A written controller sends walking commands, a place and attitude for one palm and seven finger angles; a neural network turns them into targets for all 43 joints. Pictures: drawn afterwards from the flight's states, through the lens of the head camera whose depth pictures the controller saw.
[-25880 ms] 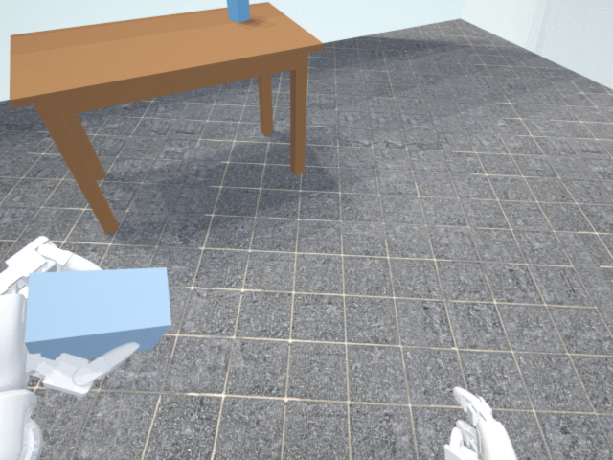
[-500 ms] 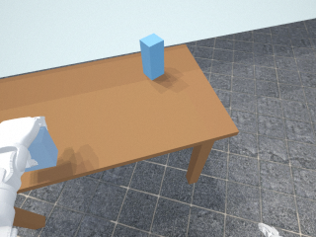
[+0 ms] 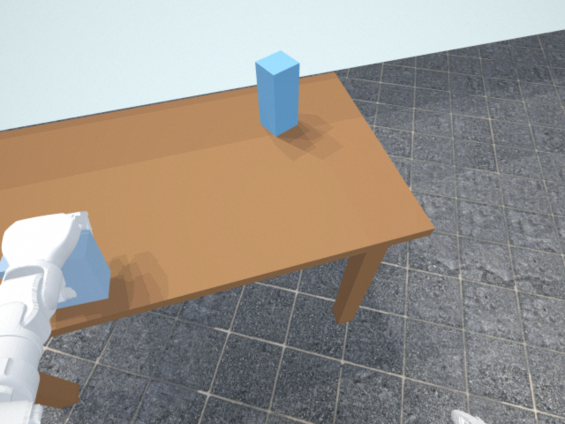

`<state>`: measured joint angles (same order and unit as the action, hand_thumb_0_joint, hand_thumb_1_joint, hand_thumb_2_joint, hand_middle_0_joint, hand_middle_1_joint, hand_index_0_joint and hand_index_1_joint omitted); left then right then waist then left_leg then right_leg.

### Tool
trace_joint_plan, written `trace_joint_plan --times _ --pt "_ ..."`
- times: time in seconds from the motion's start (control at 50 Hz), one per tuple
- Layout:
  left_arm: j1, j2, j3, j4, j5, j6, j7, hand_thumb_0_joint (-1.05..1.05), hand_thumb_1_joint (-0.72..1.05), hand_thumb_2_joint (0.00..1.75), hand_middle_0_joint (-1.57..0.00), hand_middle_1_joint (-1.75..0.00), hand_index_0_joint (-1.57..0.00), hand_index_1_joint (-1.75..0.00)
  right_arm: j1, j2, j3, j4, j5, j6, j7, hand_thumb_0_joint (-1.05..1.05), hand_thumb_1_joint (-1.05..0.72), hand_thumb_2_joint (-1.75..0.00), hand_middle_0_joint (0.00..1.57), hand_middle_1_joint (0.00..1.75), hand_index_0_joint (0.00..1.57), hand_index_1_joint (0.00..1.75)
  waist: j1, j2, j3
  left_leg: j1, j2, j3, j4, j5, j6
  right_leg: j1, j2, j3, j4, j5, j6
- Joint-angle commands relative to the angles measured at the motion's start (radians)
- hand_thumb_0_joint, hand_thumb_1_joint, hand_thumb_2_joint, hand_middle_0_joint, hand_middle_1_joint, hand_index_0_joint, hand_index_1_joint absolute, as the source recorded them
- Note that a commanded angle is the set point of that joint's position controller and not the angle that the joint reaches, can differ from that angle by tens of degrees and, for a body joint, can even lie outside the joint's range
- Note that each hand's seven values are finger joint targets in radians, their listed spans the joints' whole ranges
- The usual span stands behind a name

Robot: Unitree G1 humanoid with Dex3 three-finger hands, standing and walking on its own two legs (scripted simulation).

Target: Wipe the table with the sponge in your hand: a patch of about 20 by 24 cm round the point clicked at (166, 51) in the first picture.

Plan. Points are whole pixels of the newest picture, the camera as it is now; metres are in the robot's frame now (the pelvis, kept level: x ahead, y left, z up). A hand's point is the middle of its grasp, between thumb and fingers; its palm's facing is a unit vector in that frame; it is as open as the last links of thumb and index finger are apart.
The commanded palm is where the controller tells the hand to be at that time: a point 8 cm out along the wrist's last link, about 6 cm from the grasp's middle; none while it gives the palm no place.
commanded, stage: lower the sponge onto the table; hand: left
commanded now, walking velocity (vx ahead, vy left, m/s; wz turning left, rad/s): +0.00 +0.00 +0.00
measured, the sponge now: (65, 278) +0.31 +0.37 -0.03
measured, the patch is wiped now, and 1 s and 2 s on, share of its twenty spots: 0.00 0.10 0.25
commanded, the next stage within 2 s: wipe forward along the first lane in 0.52 s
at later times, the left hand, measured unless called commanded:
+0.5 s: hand (69, 263) +0.33 +0.36 -0.01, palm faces -0.16 +0.03 -0.99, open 9.9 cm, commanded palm +0.31 +0.36 +0.04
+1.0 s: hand (65, 249) +0.35 +0.38 -0.01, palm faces -0.20 +0.05 -0.98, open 9.9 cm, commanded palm +0.35 +0.38 +0.02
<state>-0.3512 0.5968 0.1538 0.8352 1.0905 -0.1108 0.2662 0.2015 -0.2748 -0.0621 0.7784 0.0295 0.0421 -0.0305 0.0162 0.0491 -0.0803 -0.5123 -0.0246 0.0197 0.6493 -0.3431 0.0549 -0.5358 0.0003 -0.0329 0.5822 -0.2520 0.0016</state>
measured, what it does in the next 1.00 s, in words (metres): stands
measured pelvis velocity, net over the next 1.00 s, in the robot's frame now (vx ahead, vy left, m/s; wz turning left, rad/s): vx -0.01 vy -0.01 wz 0.00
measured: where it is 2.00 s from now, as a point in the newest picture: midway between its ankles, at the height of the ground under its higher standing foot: outside the picture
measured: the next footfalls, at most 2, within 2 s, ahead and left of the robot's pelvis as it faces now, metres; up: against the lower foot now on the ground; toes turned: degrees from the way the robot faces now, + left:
none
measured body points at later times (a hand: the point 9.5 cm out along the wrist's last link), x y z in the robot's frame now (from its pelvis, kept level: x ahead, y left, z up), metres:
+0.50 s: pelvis -0.01 +0.00 -0.01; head +0.06 +0.00 +0.44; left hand +0.33 +0.36 +0.04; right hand +0.10 -0.27 -0.14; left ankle -0.02 +0.08 -0.72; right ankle +0.01 -0.13 -0.72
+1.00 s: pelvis -0.01 -0.01 -0.02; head +0.09 -0.01 +0.42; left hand +0.36 +0.37 +0.04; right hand +0.06 -0.30 -0.15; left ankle -0.02 +0.08 -0.72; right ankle +0.01 -0.13 -0.72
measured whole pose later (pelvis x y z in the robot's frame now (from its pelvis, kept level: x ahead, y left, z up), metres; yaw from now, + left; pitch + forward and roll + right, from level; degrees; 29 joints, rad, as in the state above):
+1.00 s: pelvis -0.01 -0.01 -0.02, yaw +0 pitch +19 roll -2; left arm -0.57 0.72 0.18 1.09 1.12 -0.15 0.29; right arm 0.24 -0.31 -0.05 0.76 0.02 0.08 -0.03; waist -0.02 0.04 -0.12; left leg -0.76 0.00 0.00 0.83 -0.40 0.04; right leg -0.78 0.02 -0.05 0.75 -0.29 -0.02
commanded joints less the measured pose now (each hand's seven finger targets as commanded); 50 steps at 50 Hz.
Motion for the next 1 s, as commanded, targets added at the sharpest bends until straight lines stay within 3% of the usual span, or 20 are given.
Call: trace_joint_plan --times 0.0,0.08,0.12,0.18,0.26,0.34,0.38,0.4,0.42,0.5,0.52,0.58,0.62,0.68,0.7,0.72,0.74,0.84,0.96,0.98 --pt "-0.285 0.358 0.110 -0.193 -0.008 0.012 0.051 0.00 0.10 1.30 -1.20 -1.60 -1.20 -1.60 0.013 -0.171 -0.050 -0.091 -0.001 -0.026 -0.012 0.00 -0.90 -0.90 0.20 0.30 0.20 0.30 0.014 0.055 -0.329 0.195 0.025 -0.076 -0.066 0.450 -0.045 0.146 0.037 0.008 -0.015 0.195 -0.063" --pt "-0.319 0.346 0.092 -0.168 0.000 0.010 0.057 0.00 0.10 1.30 -1.20 -1.60 -1.20 -1.60 0.019 -0.167 -0.043 -0.092 -0.001 -0.024 -0.013 0.00 -0.90 -0.90 0.20 0.30 0.20 0.30 0.003 0.055 -0.287 0.158 0.020 -0.078 -0.066 0.368 -0.044 0.115 0.036 0.002 -0.009 0.149 -0.064" --pt "-0.359 0.359 0.092 -0.178 0.014 0.006 0.065 0.00 0.10 1.30 -1.20 -1.60 -1.20 -1.60 0.023 -0.167 -0.042 -0.092 -0.005 -0.024 -0.013 0.00 -0.90 -0.90 0.20 0.30 0.20 0.30 0.003 0.091 -0.306 0.175 0.022 -0.085 -0.063 0.380 -0.050 0.098 0.037 0.001 0.001 0.135 -0.068" --pt "-0.333 0.333 0.084 -0.194 0.013 0.002 0.079 0.00 0.10 1.30 -1.20 -1.60 -1.20 -1.60 0.024 -0.163 -0.049 -0.095 -0.007 -0.024 -0.010 0.00 -0.90 -0.90 0.20 0.30 0.20 0.30 0.007 0.107 -0.345 0.201 0.025 -0.085 -0.042 0.422 -0.056 0.088 0.041 0.002 0.008 0.150 -0.068" --pt "-0.331 0.288 0.057 -0.156 -0.001 0.010 0.090 0.00 0.10 1.30 -1.20 -1.60 -1.20 -1.60 0.028 -0.161 -0.049 -0.088 -0.006 -0.022 -0.010 0.00 -0.90 -0.90 0.20 0.30 0.20 0.30 -0.010 0.059 -0.327 0.174 0.030 -0.090 -0.035 0.392 -0.056 0.065 0.042 -0.005 0.015 0.136 -0.064" --pt "-0.335 0.344 0.094 -0.116 0.004 0.023 0.093 0.00 0.10 1.30 -1.20 -1.60 -1.20 -1.60 0.032 -0.171 -0.045 -0.084 -0.007 -0.014 -0.010 0.00 -0.90 -0.90 0.20 0.30 0.20 0.30 -0.001 0.032 -0.328 0.125 0.016 -0.070 -0.031 0.350 -0.044 0.101 0.040 0.003 0.020 0.159 -0.065" --pt "-0.347 0.329 0.072 -0.107 0.015 0.028 0.092 0.00 0.10 1.30 -1.20 -1.60 -1.20 -1.60 0.032 -0.168 -0.042 -0.088 -0.005 -0.013 -0.010 0.00 -0.90 -0.90 0.20 0.30 0.20 0.30 -0.006 0.046 -0.320 0.113 0.011 -0.063 -0.027 0.332 -0.039 0.094 0.038 0.004 0.022 0.158 -0.066" --pt "-0.357 0.362 0.097 -0.106 0.019 0.026 0.092 0.00 0.10 1.30 -1.20 -1.60 -1.20 -1.60 0.032 -0.175 -0.042 -0.080 -0.008 -0.009 -0.010 0.00 -0.90 -0.90 0.20 0.30 0.20 0.30 -0.002 0.051 -0.333 0.117 0.014 -0.070 -0.026 0.348 -0.042 0.094 0.037 0.005 0.027 0.159 -0.068" --pt "-0.353 0.355 0.086 -0.107 0.023 0.025 0.091 0.00 0.10 1.30 -1.20 -1.60 -1.20 -1.60 0.035 -0.170 -0.041 -0.086 -0.008 -0.009 -0.008 0.00 -0.90 -0.90 0.20 0.30 0.20 0.30 0.000 0.076 -0.333 0.119 0.011 -0.062 -0.021 0.350 -0.039 0.093 0.039 0.009 0.027 0.167 -0.068" --pt "-0.300 0.336 0.084 -0.065 0.016 0.027 0.081 0.00 0.10 1.30 -1.20 -1.60 -1.20 -1.60 0.038 -0.172 -0.040 -0.089 -0.006 -0.002 -0.006 0.00 -0.90 -0.90 0.20 0.30 0.20 0.30 0.003 0.040 -0.318 0.077 0.005 -0.054 -0.013 0.326 -0.030 0.102 0.038 0.011 0.030 0.178 -0.068" --pt "-0.305 0.311 0.058 -0.042 0.013 0.028 0.077 0.00 0.10 1.30 -1.20 -1.60 -1.20 -1.60 0.046 -0.170 -0.040 -0.090 -0.004 -0.002 -0.007 0.00 -0.90 -0.90 0.20 0.30 0.20 0.30 -0.012 0.009 -0.310 0.067 0.006 -0.052 -0.010 0.303 -0.024 0.094 0.039 0.009 0.029 0.172 -0.064" --pt "-0.303 0.336 0.072 -0.011 0.014 0.024 0.072 0.00 0.10 1.30 -1.20 -1.60 -1.20 -1.60 0.054 -0.177 -0.040 -0.090 -0.003 0.001 -0.009 0.00 -0.90 -0.90 0.20 0.30 0.20 0.30 -0.011 -0.023 -0.291 0.027 0.002 -0.044 -0.005 0.249 -0.016 0.091 0.038 0.014 0.027 0.154 -0.062" --pt "-0.326 0.380 0.095 -0.026 0.021 0.010 0.071 0.00 0.10 1.30 -1.20 -1.60 -1.20 -1.60 0.061 -0.181 -0.038 -0.088 -0.005 0.003 -0.011 0.00 -0.90 -0.90 0.20 0.30 0.20 0.30 -0.003 0.016 -0.328 0.031 0.000 -0.044 0.004 0.272 -0.016 0.098 0.038 0.022 0.040 0.175 -0.064" --pt "-0.369 0.356 0.059 -0.008 0.040 0.001 0.076 0.00 0.10 1.30 -1.20 -1.60 -1.20 -1.60 0.074 -0.179 -0.040 -0.086 -0.007 0.003 -0.010 0.00 -0.90 -0.90 0.20 0.30 0.20 0.30 -0.026 0.031 -0.314 0.013 -0.002 -0.038 0.025 0.262 -0.013 0.058 0.038 0.021 0.048 0.173 -0.064" --pt "-0.383 0.391 0.091 0.016 0.042 0.000 0.079 0.00 0.10 1.30 -1.20 -1.60 -1.20 -1.60 0.082 -0.189 -0.041 -0.071 -0.010 0.006 -0.010 0.00 -0.90 -0.90 0.20 0.30 0.20 0.30 -0.030 -0.003 -0.309 0.001 0.002 -0.041 0.032 0.260 -0.010 0.051 0.039 0.021 0.051 0.172 -0.064" --pt "-0.390 0.411 0.096 0.028 0.044 -0.004 0.080 0.00 0.10 1.30 -1.20 -1.60 -1.20 -1.60 0.088 -0.192 -0.039 -0.072 -0.011 0.008 -0.010 0.00 -0.90 -0.90 0.20 0.30 0.20 0.30 -0.028 0.006 -0.306 -0.017 -0.001 -0.039 0.038 0.251 -0.010 0.044 0.040 0.023 0.056 0.169 -0.063" --pt "-0.383 0.410 0.098 0.048 0.041 -0.003 0.082 0.00 0.10 1.30 -1.20 -1.60 -1.20 -1.60 0.092 -0.192 -0.039 -0.075 -0.010 0.012 -0.011 0.00 -0.90 -0.90 0.20 0.30 0.20 0.30 -0.029 -0.029 -0.310 -0.035 -0.004 -0.041 0.045 0.239 -0.008 0.044 0.042 0.022 0.061 0.163 -0.062" --pt "-0.410 0.430 0.096 0.097 0.036 -0.011 0.078 0.00 0.10 1.30 -1.20 -1.60 -1.20 -1.60 0.113 -0.195 -0.039 -0.072 -0.011 0.015 -0.006 0.00 -0.90 -0.90 0.20 0.30 0.20 0.30 -0.030 0.015 -0.351 -0.074 -0.007 -0.026 0.080 0.240 -0.005 0.035 0.040 0.032 0.082 0.193 -0.060" --pt "-0.483 0.453 0.066 0.168 0.043 -0.008 0.045 0.00 0.10 1.30 -1.20 -1.60 -1.20 -1.60 0.149 -0.208 -0.032 -0.077 -0.008 0.026 -0.009 0.00 -0.90 -0.90 0.20 0.30 0.20 0.30 -0.063 -0.034 -0.345 -0.144 -0.005 -0.030 0.111 0.179 0.005 -0.015 0.045 0.032 0.095 0.143 -0.056" --pt "-0.483 0.483 0.085 0.174 0.044 -0.009 0.042 0.00 0.10 1.30 -1.20 -1.60 -1.20 -1.60 0.154 -0.212 -0.032 -0.076 -0.009 0.029 -0.009 0.00 -0.90 -0.90 0.20 0.30 0.20 0.30 -0.056 -0.027 -0.359 -0.154 -0.008 -0.029 0.117 0.170 0.006 -0.016 0.045 0.034 0.098 0.134 -0.056"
